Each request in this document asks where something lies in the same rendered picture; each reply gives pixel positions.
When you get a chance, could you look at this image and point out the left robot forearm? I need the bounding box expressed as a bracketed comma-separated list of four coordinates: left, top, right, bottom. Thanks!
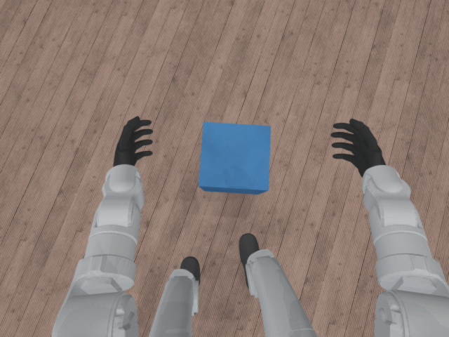
[51, 164, 145, 337]

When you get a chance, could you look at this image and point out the right robot upper arm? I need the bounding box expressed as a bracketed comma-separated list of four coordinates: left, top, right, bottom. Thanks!
[374, 289, 449, 337]

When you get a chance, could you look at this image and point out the robot right hand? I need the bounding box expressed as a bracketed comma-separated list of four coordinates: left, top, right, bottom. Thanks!
[331, 119, 386, 177]

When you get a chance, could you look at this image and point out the carton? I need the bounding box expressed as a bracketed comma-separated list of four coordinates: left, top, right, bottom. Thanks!
[199, 122, 271, 194]

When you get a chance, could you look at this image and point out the right robot thigh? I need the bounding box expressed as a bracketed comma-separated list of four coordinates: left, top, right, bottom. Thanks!
[246, 256, 318, 337]

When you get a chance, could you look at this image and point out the left robot thigh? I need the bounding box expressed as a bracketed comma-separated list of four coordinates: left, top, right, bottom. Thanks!
[149, 276, 199, 337]

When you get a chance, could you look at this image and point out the robot thigh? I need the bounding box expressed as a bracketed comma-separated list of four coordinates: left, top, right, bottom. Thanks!
[246, 256, 318, 337]
[149, 276, 199, 337]

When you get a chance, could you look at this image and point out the right robot forearm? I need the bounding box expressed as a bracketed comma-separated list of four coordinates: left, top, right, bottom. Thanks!
[361, 165, 449, 298]

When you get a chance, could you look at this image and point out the robot left hand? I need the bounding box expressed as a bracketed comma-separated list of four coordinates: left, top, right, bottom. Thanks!
[113, 116, 153, 167]

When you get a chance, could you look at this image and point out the left robot upper arm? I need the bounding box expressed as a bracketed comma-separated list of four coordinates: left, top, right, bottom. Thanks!
[53, 291, 139, 337]

